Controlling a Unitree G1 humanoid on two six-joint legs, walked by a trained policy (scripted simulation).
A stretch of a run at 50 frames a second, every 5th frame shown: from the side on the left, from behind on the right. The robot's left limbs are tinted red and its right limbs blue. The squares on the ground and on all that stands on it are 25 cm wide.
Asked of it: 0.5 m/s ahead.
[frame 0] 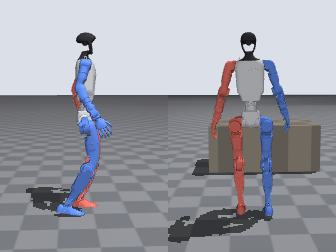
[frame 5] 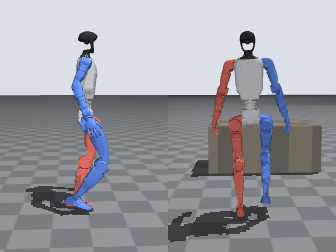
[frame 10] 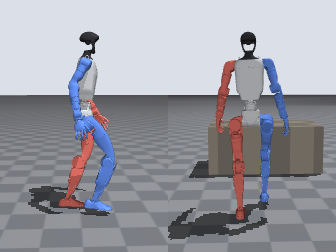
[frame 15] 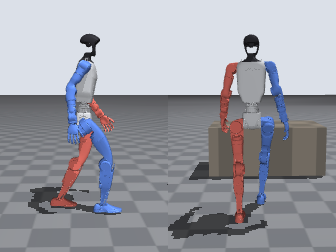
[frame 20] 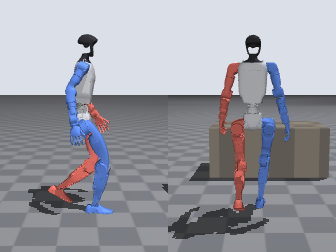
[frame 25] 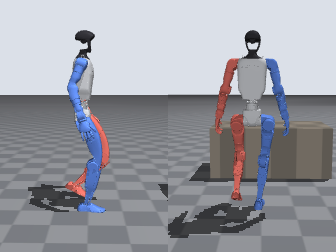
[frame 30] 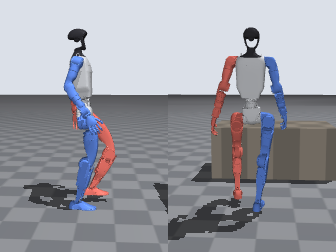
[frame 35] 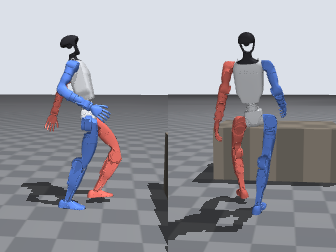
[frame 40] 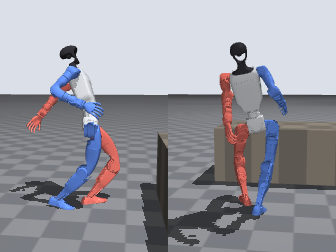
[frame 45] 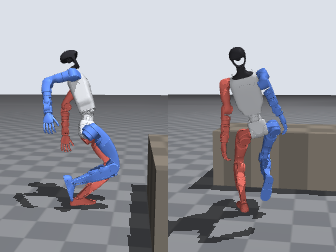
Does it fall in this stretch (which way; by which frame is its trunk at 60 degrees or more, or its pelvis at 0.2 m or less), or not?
no
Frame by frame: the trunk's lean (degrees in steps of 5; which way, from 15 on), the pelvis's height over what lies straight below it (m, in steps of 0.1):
0: 0, 0.8
5: 5, 0.8
10: 5, 0.8
15: 5, 0.8
20: 5, 0.8
25: 0, 0.8
30: 5, 0.8
35: 20 backward, 0.7
40: 25 backward and to its left, 0.7
45: 25 backward and to its left, 0.7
